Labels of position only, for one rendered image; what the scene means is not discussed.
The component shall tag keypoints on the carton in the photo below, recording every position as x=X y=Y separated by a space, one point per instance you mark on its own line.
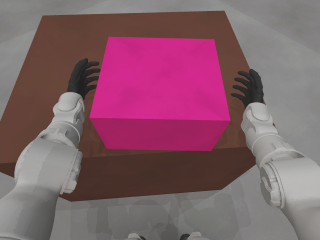
x=160 y=94

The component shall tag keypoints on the right robot forearm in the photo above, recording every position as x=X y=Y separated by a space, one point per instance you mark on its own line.
x=262 y=137

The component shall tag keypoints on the robot right shin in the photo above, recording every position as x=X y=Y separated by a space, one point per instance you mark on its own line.
x=194 y=234

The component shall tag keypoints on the robot right upper arm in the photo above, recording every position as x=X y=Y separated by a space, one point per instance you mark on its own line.
x=293 y=186

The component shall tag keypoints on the pedestal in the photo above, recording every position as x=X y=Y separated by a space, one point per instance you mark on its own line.
x=60 y=42

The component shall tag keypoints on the robot left upper arm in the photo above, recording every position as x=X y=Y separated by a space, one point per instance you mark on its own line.
x=28 y=211

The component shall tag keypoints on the left robot hand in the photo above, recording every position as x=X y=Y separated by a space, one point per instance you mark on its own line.
x=78 y=81

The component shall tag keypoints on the right robot hand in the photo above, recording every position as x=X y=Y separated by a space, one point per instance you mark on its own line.
x=254 y=92

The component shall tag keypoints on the left robot forearm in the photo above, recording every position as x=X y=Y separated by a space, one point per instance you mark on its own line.
x=66 y=126

